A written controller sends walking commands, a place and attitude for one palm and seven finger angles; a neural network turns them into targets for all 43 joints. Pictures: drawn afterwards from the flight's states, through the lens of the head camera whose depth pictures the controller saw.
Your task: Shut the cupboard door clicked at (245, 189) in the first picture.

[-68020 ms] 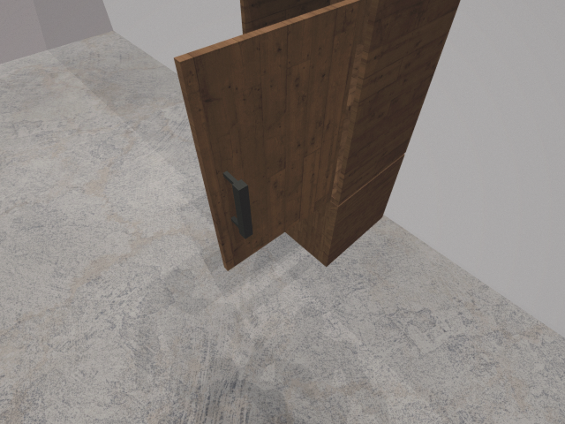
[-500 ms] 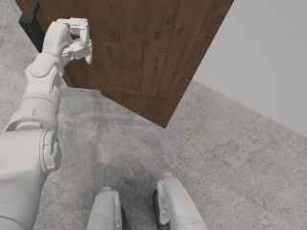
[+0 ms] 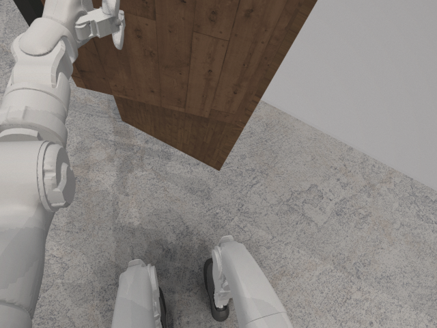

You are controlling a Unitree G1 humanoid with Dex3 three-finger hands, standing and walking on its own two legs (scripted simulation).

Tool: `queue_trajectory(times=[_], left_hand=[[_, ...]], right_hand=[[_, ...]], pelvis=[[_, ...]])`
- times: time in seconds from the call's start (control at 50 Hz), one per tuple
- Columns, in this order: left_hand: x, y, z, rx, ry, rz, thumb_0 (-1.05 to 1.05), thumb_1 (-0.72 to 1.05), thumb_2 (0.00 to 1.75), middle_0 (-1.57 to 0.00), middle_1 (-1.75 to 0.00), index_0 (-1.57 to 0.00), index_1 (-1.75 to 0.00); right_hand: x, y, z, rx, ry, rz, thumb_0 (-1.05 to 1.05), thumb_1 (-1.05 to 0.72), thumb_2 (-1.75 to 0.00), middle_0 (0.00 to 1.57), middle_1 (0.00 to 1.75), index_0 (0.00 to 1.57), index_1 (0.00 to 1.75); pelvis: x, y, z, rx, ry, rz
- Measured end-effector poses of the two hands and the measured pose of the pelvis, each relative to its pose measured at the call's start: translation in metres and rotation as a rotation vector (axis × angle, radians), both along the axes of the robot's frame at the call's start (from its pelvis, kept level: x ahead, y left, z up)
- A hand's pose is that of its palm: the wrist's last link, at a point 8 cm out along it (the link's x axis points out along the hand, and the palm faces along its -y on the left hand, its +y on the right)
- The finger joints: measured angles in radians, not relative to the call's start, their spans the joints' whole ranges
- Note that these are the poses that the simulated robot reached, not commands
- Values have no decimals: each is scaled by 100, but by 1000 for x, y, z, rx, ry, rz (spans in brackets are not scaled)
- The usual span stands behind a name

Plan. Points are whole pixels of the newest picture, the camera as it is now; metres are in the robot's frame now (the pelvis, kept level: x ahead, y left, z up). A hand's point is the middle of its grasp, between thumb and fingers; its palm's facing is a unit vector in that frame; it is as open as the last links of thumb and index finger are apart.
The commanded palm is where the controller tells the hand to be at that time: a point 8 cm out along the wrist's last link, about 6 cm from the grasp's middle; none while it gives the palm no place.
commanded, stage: pull the fist back off the door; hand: left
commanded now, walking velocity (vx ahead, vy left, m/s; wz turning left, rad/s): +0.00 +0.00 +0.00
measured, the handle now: (39, 0) +0.64 +0.18 +0.08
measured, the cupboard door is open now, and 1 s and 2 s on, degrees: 16 11 11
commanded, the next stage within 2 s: draw the hand back to the body in 0.90 s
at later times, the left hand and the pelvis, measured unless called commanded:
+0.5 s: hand (135, 20) +0.59 +0.04 +0.09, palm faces +0.06 -1.00 -0.03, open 3.1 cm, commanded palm +0.54 +0.09 +0.09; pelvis +0.02 -0.01 +0.03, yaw +0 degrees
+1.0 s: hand (146, 62) +0.51 +0.03 +0.09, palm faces +0.03 -1.00 -0.05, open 3.1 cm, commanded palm +0.49 +0.09 +0.09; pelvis +0.03 -0.01 +0.04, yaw +2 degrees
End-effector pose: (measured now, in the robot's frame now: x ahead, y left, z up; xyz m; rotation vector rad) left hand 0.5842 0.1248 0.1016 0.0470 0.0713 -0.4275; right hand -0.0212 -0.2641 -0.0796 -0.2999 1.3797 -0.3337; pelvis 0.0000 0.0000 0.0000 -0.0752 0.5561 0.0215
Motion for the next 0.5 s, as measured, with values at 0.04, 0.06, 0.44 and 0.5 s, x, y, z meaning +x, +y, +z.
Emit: queue_trajectory(times=[0.04,0.06,0.44,0.5], left_hand=[[4,-3,0,1,0,-7,4,101,101,-130,-150,-130,-150],[6,-3,-1,-30,6,24,4,100,100,-130,-150,-130,-150],[-14,-34,-11,-23,-29,487,2,90,91,-130,-150,-130,-150],[-20,-30,-6,-8,-58,489,2,90,90,-130,-150,-130,-150]], right_hand=[[-5,2,-1,0,10,-9,0,-91,-90,20,30,20,30],[-7,4,-2,3,17,-7,0,-91,-90,20,30,20,30],[-11,36,9,216,80,-40,0,-91,-90,20,30,20,30],[-2,28,14,212,70,-26,0,-91,-90,20,30,20,30]], pelvis=[[0,0,-2,-1,6,-2],[0,1,-3,-3,12,-2],[20,-4,28,35,-14,-25],[25,-6,33,42,-28,-26]])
